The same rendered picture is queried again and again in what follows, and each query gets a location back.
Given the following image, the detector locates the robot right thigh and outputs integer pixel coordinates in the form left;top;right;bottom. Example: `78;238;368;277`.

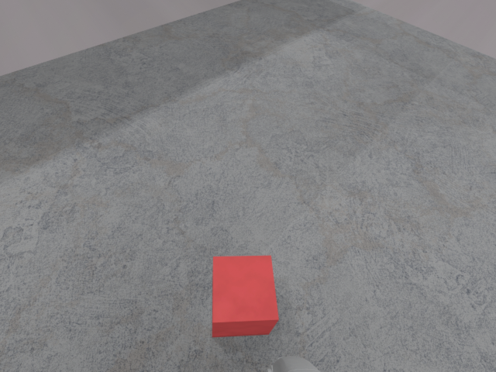
267;356;320;372

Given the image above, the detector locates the carton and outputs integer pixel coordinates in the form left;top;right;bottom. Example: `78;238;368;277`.
212;256;279;337

